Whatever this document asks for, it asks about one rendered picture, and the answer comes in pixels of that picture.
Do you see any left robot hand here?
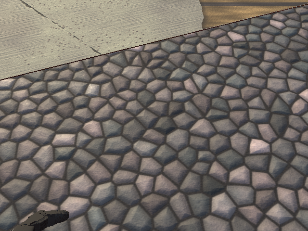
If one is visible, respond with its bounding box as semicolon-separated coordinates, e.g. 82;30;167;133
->
12;210;69;231

